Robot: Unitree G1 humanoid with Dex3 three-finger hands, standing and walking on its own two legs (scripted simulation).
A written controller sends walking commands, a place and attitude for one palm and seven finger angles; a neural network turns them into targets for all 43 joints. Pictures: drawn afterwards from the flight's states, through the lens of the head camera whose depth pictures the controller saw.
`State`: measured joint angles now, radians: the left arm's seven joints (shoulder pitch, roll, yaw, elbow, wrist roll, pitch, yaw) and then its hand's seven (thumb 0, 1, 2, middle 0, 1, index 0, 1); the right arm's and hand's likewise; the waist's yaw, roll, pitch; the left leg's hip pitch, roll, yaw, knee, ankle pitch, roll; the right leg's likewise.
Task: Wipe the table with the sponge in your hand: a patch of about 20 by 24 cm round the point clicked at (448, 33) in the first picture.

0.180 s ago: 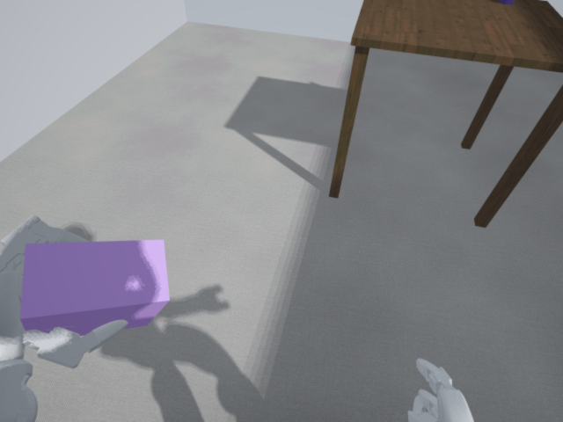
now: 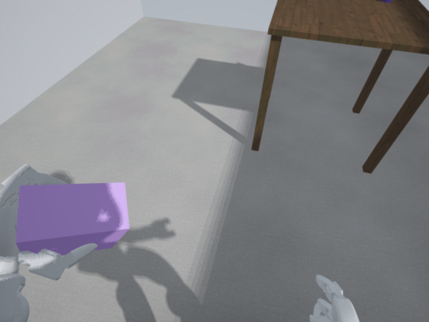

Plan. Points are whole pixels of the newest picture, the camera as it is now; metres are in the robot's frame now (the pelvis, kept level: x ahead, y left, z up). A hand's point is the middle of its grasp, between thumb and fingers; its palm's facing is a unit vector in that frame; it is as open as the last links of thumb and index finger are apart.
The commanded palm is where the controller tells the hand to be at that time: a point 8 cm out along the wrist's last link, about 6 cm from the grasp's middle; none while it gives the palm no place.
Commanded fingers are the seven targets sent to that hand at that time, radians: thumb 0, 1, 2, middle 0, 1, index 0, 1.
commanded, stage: stand and wait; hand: left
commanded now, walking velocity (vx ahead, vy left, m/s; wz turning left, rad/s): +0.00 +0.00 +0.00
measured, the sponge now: (89, 220) +0.23 +0.20 +0.14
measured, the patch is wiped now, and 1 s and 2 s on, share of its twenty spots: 0.00 0.00 0.00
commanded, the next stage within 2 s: look at it before walking up in 0.08 s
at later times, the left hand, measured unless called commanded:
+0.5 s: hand (59, 219) +0.22 +0.24 +0.15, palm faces +0.40 -0.84 -0.37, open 10.6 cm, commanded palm +0.18 +0.27 +0.18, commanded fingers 0.00 0.10 1.30 -1.20 -1.60 -1.20 -1.60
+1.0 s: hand (169, 153) +0.35 +0.11 +0.16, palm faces +0.14 -0.84 -0.52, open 10.6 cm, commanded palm +0.30 +0.16 +0.18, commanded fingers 0.00 0.10 1.30 -1.20 -1.60 -1.20 -1.60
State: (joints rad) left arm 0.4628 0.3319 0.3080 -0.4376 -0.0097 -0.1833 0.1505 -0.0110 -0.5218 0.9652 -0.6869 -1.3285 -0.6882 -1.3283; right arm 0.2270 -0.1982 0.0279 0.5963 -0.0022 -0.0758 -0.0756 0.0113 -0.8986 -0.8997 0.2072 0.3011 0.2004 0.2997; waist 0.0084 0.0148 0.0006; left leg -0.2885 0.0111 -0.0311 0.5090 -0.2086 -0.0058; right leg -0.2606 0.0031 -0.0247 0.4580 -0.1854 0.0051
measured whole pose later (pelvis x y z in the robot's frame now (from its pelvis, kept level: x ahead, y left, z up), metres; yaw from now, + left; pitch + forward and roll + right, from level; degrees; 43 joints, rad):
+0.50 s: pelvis +0.00 +0.00 +0.00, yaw -3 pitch +0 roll -1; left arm 0.47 0.32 0.32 -0.43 0.00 -0.17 0.16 -0.01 -0.52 0.97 -0.69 -1.33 -0.69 -1.33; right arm 0.24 -0.20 0.02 0.59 -0.01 -0.07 -0.08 0.01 -0.90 -0.90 0.21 0.30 0.20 0.30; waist 0.02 0.01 -0.02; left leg -0.31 0.04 0.01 0.56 -0.25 0.01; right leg -0.32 0.03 0.01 0.59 -0.35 -0.01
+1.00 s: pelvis +0.08 -0.07 +0.00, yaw -13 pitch +2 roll +1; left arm 0.53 0.40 0.37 -0.47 -0.01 -0.24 0.13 -0.01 -0.52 0.97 -0.69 -1.33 -0.69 -1.33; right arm 0.25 -0.26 -0.03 0.62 -0.01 -0.02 -0.05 0.01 -0.90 -0.90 0.20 0.30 0.20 0.30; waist -0.02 0.01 0.03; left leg -0.64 0.10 0.06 1.07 -0.24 -0.04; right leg -0.17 0.07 -0.06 0.42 -0.29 -0.11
